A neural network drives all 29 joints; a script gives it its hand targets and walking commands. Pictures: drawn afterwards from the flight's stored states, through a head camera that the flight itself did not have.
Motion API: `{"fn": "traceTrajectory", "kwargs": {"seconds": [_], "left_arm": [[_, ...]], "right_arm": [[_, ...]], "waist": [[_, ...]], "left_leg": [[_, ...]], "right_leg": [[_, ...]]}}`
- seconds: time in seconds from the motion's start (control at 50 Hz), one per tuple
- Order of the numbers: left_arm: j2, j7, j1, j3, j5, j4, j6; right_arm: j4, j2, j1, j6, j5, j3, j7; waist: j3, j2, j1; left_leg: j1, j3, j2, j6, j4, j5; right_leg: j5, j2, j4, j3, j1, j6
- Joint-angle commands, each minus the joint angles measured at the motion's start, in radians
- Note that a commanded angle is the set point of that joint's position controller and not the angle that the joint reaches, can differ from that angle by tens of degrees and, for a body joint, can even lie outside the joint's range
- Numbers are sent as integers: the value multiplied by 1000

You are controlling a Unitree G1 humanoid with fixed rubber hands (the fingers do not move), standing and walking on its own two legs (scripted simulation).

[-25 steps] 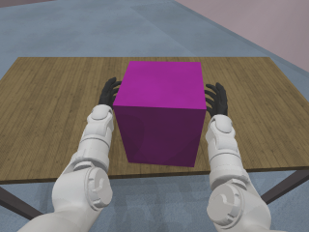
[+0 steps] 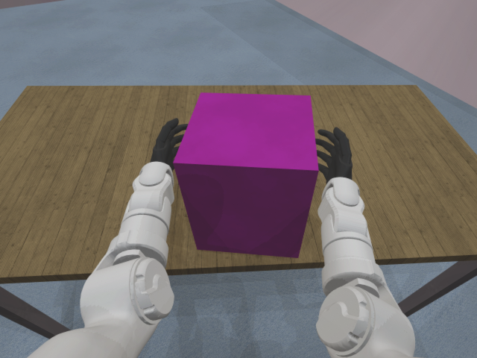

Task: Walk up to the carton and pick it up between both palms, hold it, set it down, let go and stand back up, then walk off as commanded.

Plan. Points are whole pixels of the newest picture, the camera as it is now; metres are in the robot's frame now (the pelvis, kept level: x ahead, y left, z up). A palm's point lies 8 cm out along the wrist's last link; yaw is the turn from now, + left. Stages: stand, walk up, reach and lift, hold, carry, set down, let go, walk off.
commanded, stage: set down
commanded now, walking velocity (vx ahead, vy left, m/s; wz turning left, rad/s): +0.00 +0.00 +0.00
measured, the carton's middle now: (250, 177) +0.45 +0.00 +0.04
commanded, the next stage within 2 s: none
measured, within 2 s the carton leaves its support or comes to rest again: rests again in 0.42 s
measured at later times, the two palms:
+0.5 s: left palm (166, 160) +0.44 +0.15 +0.10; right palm (334, 184) +0.41 -0.15 +0.08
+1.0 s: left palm (161, 156) +0.45 +0.17 +0.09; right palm (332, 185) +0.42 -0.15 +0.06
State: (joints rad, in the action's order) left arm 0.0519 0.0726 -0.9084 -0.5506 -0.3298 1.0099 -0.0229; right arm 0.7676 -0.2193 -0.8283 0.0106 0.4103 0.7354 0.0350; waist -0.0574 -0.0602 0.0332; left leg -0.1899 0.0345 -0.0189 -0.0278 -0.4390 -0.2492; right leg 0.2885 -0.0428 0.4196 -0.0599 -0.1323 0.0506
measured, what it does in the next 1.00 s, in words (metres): stands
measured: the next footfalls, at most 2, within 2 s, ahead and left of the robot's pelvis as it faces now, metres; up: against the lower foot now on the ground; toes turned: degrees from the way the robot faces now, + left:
none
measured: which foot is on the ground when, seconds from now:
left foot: down 0.00-1.00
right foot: down 0.00-1.00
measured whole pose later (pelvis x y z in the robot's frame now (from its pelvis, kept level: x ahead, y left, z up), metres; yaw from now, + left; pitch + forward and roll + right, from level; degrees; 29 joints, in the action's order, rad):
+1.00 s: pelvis +0.02 +0.00 +0.00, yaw +0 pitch +10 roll +0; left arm 0.17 -0.05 -0.99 -0.27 -0.14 1.36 0.16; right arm 1.27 0.03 -0.83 0.22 0.13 0.32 0.14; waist 0.13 -0.05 0.03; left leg -0.36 0.03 -0.02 -0.02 -0.44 -0.25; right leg 0.29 -0.04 0.42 -0.06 -0.31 0.05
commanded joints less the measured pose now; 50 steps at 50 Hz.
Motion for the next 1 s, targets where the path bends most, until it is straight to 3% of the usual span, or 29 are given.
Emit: {"fn": "traceTrajectory", "kwargs": {"seconds": [0.0, 0.06, 0.1, 0.12, 0.14, 0.22, 0.24, 0.26, 0.3, 0.32, 0.38, 0.4, 0.44, 0.46, 0.48, 0.5, 0.52, 0.54, 0.56, 0.62, 0.64, 0.7, 0.74, 0.76, 0.84, 0.9, 0.92, 0.96, 0.98], "left_arm": [[-294, 93, -503, 28, -143, -91, 40], [-309, 88, -473, 51, -140, -97, 33], [-305, 87, -481, 37, -153, -116, 33], [-306, 98, -481, 38, -149, -99, 26], [-316, 89, -484, 73, -132, -138, 40], [-177, 69, -465, 5, -141, -112, 44], [-177, 61, -455, 2, -150, -117, 44], [-83, 46, -427, -16, -133, -96, 46], [-58, 11, -449, 32, -103, -117, 63], [51, -23, -442, 28, -91, -145, 70], [96, -71, -534, 148, 0, -139, 89], [120, -80, -518, 153, 8, -115, 88], [167, -115, -574, 233, 86, -82, 116], [92, -111, -546, 252, 94, -47, 124], [166, -114, -541, 219, 120, 42, 132], [120, -111, -550, 243, 143, 42, 152], [208, -114, -514, 183, 135, 105, 166], [174, -105, -553, 202, 159, 114, 189], [154, -103, -558, 173, 145, 136, 206], [249, -96, -512, 151, 175, 209, 224], [296, -99, -524, 186, 201, 235, 235], [246, -100, -585, 249, 221, 223, 242], [298, -125, -629, 276, 236, 182, 244], [269, -126, -600, 286, 265, 194, 243], [314, -137, -621, 350, 297, 223, 237], [331, -144, -656, 374, 335, 227, 221], [312, -148, -652, 417, 339, 243, 215], [320, -149, -677, 432, 364, 212, 218], [323, -132, -634, 440, 381, 315, 204]], "right_arm": [[-10, -316, -392, -12, 176, -172, -129], [18, -310, -354, -16, 159, -183, -130], [-9, -305, -368, -11, 156, -190, -130], [13, -321, -354, -22, 173, -168, -121], [1, -286, -364, -3, 158, -170, -125], [2, -210, -324, -25, 169, -146, -107], [-5, -208, -335, -20, 153, -161, -100], [-4, -120, -331, -22, 122, -176, -86], [-16, -89, -334, -1, 110, -164, -56], [-11, 50, -331, 13, 71, -164, -36], [78, 123, -375, 25, -2, -185, -13], [28, 155, -416, 38, -47, -213, -5], [49, 194, -462, 83, -111, -234, 22], [52, 116, -494, 101, -103, -255, 34], [73, 150, -474, 113, -135, -293, 51], [113, 94, -475, 127, -140, -314, 56], [108, 136, -483, 134, -159, -342, 57], [129, 69, -481, 154, -184, -388, 70], [135, 18, -496, 147, -186, -417, 66], [188, 114, -476, 167, -248, -449, 87], [225, 180, -471, 183, -263, -446, 98], [276, 139, -501, 192, -290, -461, 96], [325, 268, -525, 211, -316, -431, 97], [326, 253, -527, 216, -329, -463, 92], [371, 337, -534, 247, -383, -501, 93], [367, 381, -595, 246, -420, -497, 106], [417, 409, -581, 252, -460, -489, 99], [372, 434, -617, 260, -479, -495, 105], [400, 428, -597, 243, -486, -537, 109]], "waist": [[445, 66, -7], [414, 111, 8], [442, 123, -24], [380, 85, 4], [444, 123, 18], [427, 81, -2], [398, 110, -11], [409, 83, -34], [447, 107, 6], [466, 149, -3], [512, 176, 19], [566, 155, -4], [666, 184, 18], [668, 143, 29], [701, 85, 0], [711, 65, 28], [728, 37, -33], [723, 15, -7], [676, -17, -35], [665, -40, -47], [737, -15, -8], [762, 65, -13], [810, 120, -20], [779, 101, -28], [797, 185, -26], [760, 170, -45], [715, 241, -18], [796, 187, -27], [693, 148, -10]], "left_leg": [[40, 42, 27, -7, 120, 371], [91, 37, 28, 1, 92, 418], [140, 40, 36, 5, 71, 472], [73, 48, 26, -5, 84, 426], [104, 33, 34, 11, 75, 453], [82, 39, 30, -10, 95, 388], [80, 34, 38, -5, 86, 434], [59, 45, 24, -11, 82, 416], [61, 32, 36, -1, 71, 464], [116, 19, 58, 9, 67, 486], [208, 3, 68, 29, 29, 560], [187, 7, 68, 25, 14, 543], [129, 6, 56, 48, -27, 597], [78, 2, 51, 34, -41, 551], [-1, 13, 37, 22, -46, 540], [-64, 14, 38, 13, -28, 516], [-148, 23, 33, 5, -15, 499], [-218, 26, 29, -10, -6, 471], [-278, 19, 26, -23, 12, 414], [-364, 30, 19, -34, 39, 356], [-393, 20, 22, -26, 52, 379], [-217, -5, 47, -5, -6, 490], [-74, -10, 52, 29, -68, 598], [3, -15, 58, 34, -104, 661], [135, -20, 69, 75, -167, 782], [228, -24, 79, 79, -196, 849], [233, -35, 97, 110, -186, 889], [197, -8, 83, 115, -193, 867], [110, -11, 72, 98, -180, 738]], "right_leg": [[-532, 70, -51, 15, 52, -148], [-482, 68, -61, 7, -29, -138], [-472, 60, -68, 3, -79, -137], [-498, 73, -76, 20, -27, -143], [-475, 58, -64, -1, -56, -133], [-453, 72, -86, 21, -42, -141], [-461, 67, -74, 19, -44, -143], [-502, 69, -63, 34, -26, -145], [-516, 64, -49, 29, -42, -140], [-430, 57, -67, 18, -109, -129], [-312, 34, -109, 5, -291, -105], [-336, 27, -113, 10, -268, -98], [-404, 21, -76, 17, -255, -90], [-477, 33, -68, 29, -230, -98], [-616, 45, -29, 61, -148, -108], [-694, 56, -7, 65, -75, -121], [-779, 62, 21, 85, 32, -127], [-860, 77, 51, 104, 89, -144], [-860, 82, 68, 115, 143, -143], [-1020, 98, 116, 148, 244, -164], [-1071, 91, 140, 136, 273, -153], [-907, 77, 124, 102, 98, -152], [-806, 57, 97, 86, -70, -127], [-766, 55, 88, 70, -156, -124], [-699, 43, 66, 49, -276, -113], [-570, 30, 8, 30, -425, -103], [-467, 13, -33, 11, -436, -68], [-540, 7, -44, 19, -365, -69], [-591, 23, -19, 29, -289, -81]]}}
